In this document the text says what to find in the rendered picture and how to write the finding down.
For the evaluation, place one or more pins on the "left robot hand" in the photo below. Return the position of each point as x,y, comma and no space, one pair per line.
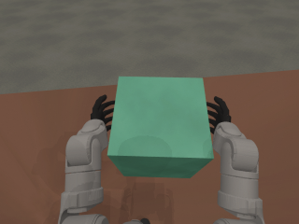
99,113

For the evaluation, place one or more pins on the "carton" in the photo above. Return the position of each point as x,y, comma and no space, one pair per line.
160,127

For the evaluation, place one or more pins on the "robot right forearm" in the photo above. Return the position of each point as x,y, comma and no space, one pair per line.
239,193

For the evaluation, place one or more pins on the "left robot upper arm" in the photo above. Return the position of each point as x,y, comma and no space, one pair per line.
86,219

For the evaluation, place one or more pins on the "right robot hand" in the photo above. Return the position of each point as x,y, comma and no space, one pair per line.
222,114

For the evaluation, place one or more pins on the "robot left forearm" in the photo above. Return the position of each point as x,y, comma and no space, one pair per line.
83,160

